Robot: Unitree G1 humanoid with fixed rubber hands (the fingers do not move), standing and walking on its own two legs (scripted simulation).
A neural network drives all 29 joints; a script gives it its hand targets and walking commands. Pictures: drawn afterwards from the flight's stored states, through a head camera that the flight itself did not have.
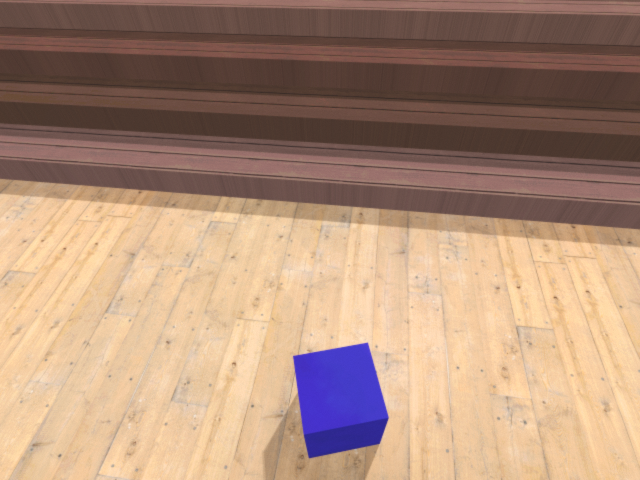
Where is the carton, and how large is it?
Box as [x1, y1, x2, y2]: [293, 343, 388, 457]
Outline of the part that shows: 367,343 293,356 303,432 309,457 379,443 388,416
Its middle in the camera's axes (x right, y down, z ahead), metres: +0.05 +0.47 +1.09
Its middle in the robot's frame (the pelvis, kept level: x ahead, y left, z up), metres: +0.42 +0.00 -0.65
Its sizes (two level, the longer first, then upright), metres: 0.210 0.200 0.250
